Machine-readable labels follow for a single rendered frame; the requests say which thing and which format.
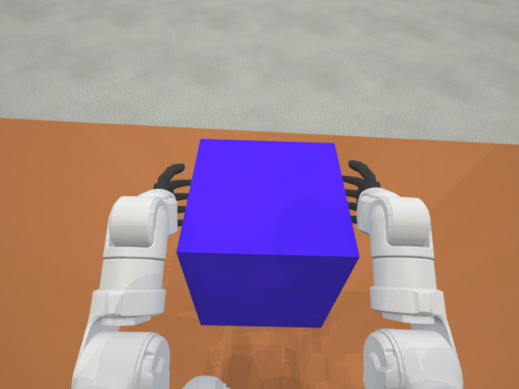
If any right robot forearm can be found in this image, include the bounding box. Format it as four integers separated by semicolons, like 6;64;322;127
357;187;463;388

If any left robot forearm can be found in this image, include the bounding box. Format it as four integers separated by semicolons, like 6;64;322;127
71;189;178;389

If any left robot upper arm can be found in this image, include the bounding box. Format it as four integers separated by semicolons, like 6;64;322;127
73;331;169;389

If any carton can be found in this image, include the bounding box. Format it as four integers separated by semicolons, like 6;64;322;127
177;139;359;327

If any right robot hand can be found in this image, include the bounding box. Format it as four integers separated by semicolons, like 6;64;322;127
342;160;380;224

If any left robot hand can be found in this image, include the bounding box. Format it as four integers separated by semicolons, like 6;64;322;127
153;164;191;226

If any right robot upper arm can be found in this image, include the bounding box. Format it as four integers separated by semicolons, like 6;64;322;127
363;328;463;389

